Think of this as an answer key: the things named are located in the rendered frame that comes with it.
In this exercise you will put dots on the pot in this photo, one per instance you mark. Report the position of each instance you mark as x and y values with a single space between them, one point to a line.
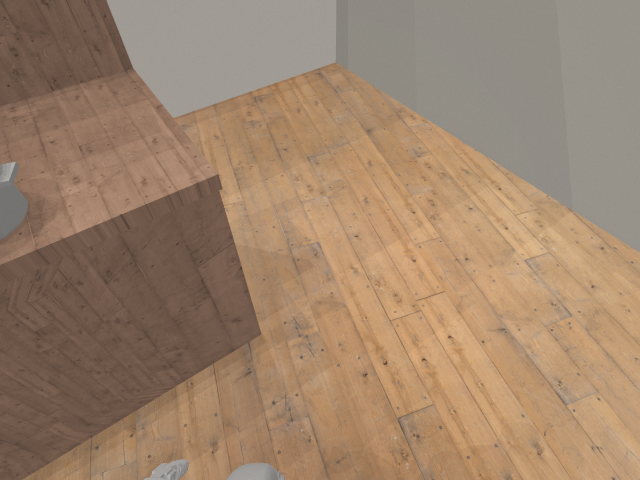
13 205

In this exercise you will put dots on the table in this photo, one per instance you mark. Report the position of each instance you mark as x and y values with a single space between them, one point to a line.
123 280

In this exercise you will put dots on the robot left hand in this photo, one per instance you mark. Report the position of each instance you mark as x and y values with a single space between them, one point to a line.
172 471

